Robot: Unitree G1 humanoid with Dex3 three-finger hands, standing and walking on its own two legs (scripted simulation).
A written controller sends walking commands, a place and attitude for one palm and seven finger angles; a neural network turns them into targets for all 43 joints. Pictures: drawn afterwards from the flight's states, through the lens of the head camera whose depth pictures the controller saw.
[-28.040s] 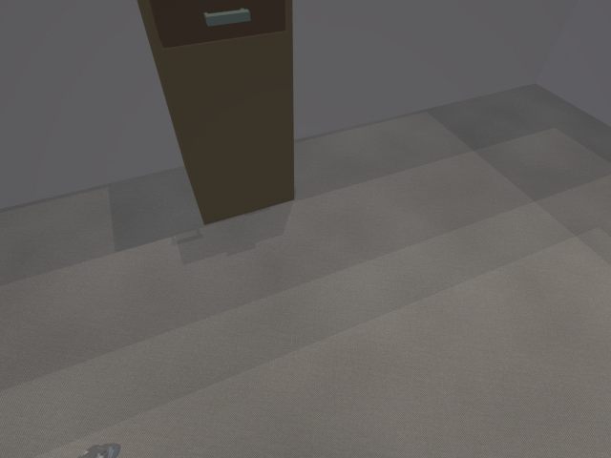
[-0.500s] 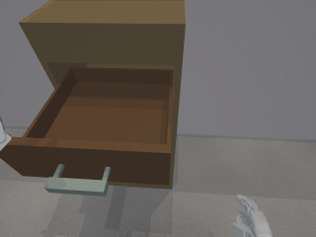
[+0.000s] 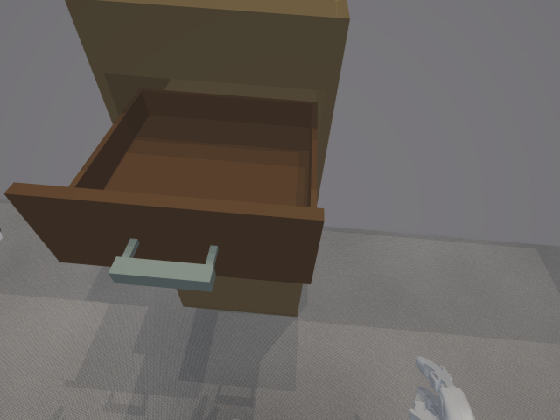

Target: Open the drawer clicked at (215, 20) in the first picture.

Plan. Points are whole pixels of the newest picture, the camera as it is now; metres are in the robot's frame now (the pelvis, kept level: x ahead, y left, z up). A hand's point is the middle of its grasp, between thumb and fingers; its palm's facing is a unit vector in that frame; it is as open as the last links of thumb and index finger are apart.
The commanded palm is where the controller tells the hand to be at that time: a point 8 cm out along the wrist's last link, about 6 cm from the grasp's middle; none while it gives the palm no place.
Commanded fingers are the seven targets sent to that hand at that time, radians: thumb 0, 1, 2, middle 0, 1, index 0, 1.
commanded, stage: step back with the hand held close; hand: left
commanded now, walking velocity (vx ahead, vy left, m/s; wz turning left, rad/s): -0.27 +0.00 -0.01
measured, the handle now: (168, 261) +0.30 +0.17 +0.09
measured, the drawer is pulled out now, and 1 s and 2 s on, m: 0.30 0.30 0.30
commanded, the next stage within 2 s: stop stepping back and stand still in 0.54 s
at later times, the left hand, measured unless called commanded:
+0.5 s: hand out of the picture +0.11 +0.19 +0.28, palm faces +0.37 -0.78 -0.50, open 7.4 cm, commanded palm +0.05 +0.26 +0.28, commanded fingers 0.00 0.90 0.90 -0.20 -0.30 -0.20 -0.30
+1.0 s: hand out of the picture -0.03 +0.22 +0.30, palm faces +0.56 -0.75 -0.35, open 7.4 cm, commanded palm -0.08 +0.26 +0.28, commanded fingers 0.00 0.90 0.90 -0.20 -0.30 -0.20 -0.30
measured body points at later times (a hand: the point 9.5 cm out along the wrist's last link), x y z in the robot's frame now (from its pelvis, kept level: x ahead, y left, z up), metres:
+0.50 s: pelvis -0.10 -0.01 +0.00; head -0.06 +0.01 +0.45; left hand +0.08 +0.23 +0.31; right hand +0.08 -0.24 -0.08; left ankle +0.04 +0.08 -0.71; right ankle -0.14 -0.13 -0.73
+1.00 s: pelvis -0.21 -0.01 +0.00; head -0.24 +0.00 +0.45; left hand -0.06 +0.26 +0.32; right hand -0.09 -0.27 -0.09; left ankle -0.21 +0.10 -0.72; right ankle -0.18 -0.13 -0.72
